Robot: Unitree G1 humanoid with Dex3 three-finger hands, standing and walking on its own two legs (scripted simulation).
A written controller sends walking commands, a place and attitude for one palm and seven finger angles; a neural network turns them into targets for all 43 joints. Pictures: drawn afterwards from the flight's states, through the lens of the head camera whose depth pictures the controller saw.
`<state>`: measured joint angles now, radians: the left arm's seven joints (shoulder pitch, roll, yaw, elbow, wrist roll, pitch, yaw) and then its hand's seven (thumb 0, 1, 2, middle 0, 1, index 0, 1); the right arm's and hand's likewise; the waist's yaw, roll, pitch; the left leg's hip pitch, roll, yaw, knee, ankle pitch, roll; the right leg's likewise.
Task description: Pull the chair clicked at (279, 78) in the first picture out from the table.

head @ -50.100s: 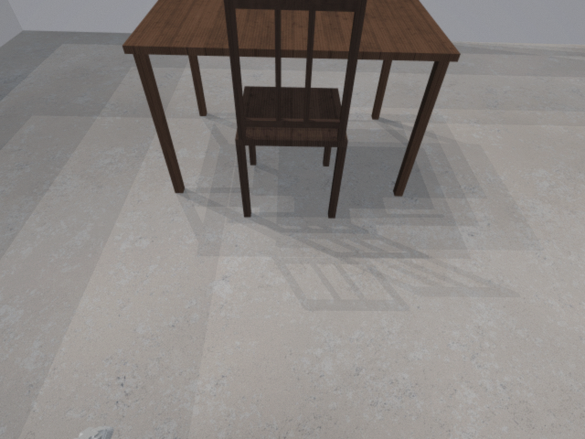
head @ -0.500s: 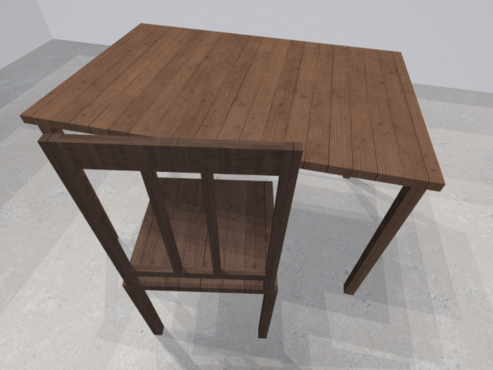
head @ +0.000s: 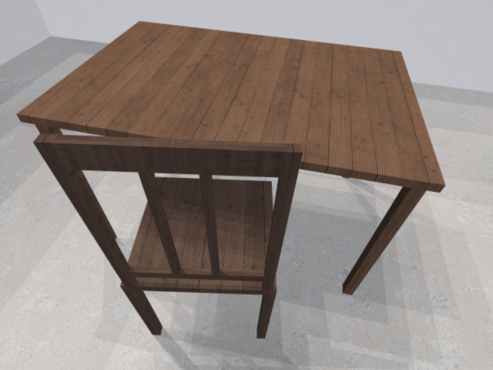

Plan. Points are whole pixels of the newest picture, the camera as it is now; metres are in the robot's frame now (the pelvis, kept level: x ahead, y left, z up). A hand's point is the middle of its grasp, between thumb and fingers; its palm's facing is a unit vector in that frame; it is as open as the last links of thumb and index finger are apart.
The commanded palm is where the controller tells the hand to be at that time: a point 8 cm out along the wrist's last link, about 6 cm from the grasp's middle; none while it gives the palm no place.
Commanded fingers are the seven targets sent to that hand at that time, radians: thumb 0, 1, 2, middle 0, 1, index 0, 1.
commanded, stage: look again from close up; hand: left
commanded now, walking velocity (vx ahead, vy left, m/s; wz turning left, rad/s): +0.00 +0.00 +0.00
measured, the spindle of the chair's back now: (164, 230) +0.40 +0.20 -0.06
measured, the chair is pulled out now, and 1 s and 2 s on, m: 0.14 0.14 0.14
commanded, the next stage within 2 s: none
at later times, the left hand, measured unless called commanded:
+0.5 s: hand out of the picture -0.01 +0.17 -0.18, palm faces +0.03 -0.99 -0.16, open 7.4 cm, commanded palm none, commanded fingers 0.00 0.90 0.90 -0.20 -0.30 -0.20 -0.30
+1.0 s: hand out of the picture -0.01 +0.17 -0.18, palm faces +0.03 -0.99 -0.16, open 7.4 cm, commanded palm none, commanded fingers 0.00 0.90 0.90 -0.20 -0.30 -0.20 -0.30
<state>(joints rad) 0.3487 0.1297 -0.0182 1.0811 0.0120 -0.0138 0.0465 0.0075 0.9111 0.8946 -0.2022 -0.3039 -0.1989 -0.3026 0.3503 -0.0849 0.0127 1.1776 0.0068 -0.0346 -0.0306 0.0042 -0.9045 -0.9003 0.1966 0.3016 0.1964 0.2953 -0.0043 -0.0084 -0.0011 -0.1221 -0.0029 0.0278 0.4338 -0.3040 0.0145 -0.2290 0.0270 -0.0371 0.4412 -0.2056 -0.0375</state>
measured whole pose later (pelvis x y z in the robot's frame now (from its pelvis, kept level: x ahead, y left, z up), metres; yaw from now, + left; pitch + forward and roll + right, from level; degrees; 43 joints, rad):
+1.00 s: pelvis +0.01 +0.01 +0.00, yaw +0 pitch +0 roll +0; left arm 0.36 0.12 -0.02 1.09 0.01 -0.01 0.05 0.01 0.91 0.89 -0.20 -0.30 -0.20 -0.30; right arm 0.36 -0.08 0.02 1.19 0.01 -0.05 -0.04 0.00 -0.90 -0.90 0.20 0.30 0.20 0.30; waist -0.01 -0.01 -0.01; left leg -0.10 -0.02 0.04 0.42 -0.31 0.03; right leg -0.22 0.01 -0.02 0.44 -0.22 -0.02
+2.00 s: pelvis +0.01 +0.02 +0.00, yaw -1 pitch +0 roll +0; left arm 0.37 0.12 -0.02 1.08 0.01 -0.01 0.05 0.00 0.91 0.89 -0.20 -0.30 -0.20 -0.30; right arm 0.37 -0.07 0.02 1.18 0.01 -0.05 -0.04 0.00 -0.90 -0.90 0.20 0.30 0.20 0.30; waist -0.01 -0.01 -0.02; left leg -0.10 -0.02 0.04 0.42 -0.31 0.04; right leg -0.22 0.01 -0.02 0.44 -0.22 -0.01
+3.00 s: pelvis -0.01 -0.02 -0.12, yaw +5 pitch +21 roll -1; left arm 0.44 0.21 0.16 -0.11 -0.28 -0.45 -0.38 0.01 0.28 0.63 -0.14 -0.21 -0.14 -0.21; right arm 0.08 -0.19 0.02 0.53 0.03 -0.24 0.03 0.01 -0.90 -0.90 0.20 0.30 0.20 0.30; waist 0.07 0.03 -0.14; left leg -0.99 -0.01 -0.08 1.30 -0.67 -0.02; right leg -1.05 -0.02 -0.15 1.25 -0.56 -0.07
